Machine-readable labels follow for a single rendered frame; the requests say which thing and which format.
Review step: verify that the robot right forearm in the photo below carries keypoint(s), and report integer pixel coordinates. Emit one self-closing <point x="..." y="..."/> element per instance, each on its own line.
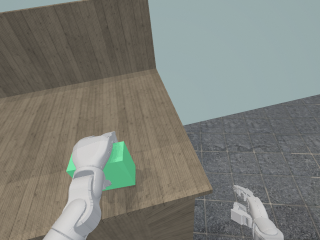
<point x="264" y="229"/>

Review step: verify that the robot left forearm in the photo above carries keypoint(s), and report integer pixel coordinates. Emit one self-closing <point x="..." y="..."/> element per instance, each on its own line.
<point x="82" y="213"/>

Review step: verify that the right robot hand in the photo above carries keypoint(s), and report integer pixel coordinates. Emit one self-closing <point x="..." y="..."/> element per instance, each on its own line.
<point x="244" y="215"/>

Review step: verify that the left robot hand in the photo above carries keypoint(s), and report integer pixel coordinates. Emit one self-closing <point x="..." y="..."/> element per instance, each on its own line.
<point x="94" y="151"/>

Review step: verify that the sponge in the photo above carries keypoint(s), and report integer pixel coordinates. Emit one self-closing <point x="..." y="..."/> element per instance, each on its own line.
<point x="119" y="169"/>

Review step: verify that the table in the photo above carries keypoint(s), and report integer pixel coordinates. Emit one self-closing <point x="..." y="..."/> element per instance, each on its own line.
<point x="85" y="68"/>

